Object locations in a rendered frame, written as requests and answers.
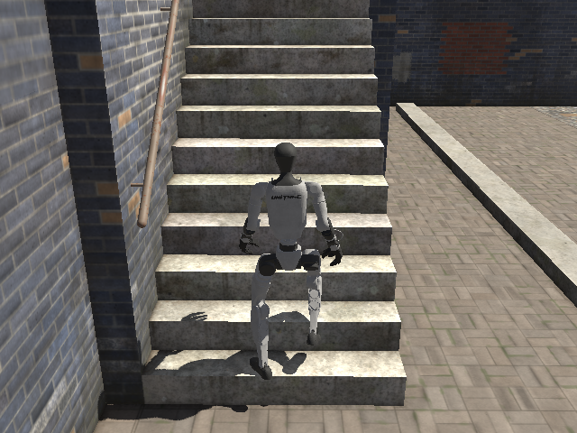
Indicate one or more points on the robot left upper arm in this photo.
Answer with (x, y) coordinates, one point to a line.
(254, 208)

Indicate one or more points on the right robot hand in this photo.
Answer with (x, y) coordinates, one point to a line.
(338, 255)

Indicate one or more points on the robot right forearm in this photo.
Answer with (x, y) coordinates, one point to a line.
(330, 237)

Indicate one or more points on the robot head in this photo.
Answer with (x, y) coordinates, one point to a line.
(285, 155)

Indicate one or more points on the robot left forearm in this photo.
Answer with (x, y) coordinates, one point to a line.
(246, 235)

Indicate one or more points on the left robot hand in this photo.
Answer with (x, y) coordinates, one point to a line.
(242, 245)

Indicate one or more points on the robot right upper arm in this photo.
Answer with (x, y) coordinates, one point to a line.
(315, 190)

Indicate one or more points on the robot left foot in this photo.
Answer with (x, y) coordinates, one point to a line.
(265, 372)

